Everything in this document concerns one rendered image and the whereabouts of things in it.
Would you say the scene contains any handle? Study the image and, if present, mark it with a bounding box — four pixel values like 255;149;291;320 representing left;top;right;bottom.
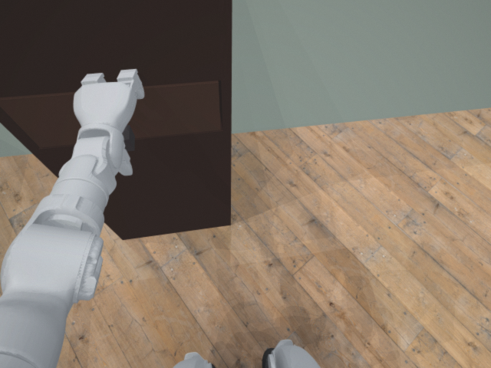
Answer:
122;125;135;152

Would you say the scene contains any cabinet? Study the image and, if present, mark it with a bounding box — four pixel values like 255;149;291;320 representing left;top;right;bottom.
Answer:
0;0;232;240

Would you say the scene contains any robot left hand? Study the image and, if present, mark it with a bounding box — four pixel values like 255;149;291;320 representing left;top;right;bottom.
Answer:
73;69;144;176

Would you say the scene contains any right robot thigh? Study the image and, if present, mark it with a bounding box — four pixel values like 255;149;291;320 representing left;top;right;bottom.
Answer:
268;346;321;368

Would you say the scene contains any drawer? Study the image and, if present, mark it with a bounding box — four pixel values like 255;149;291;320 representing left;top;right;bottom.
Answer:
0;80;221;148

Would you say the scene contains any robot left shin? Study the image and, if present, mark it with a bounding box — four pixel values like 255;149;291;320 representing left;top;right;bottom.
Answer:
184;352;204;361

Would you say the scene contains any left robot forearm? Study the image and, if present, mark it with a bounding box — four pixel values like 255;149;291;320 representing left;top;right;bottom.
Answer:
0;123;124;293

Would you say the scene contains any left robot upper arm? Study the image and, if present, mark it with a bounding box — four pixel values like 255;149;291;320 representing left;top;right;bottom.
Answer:
0;224;104;368

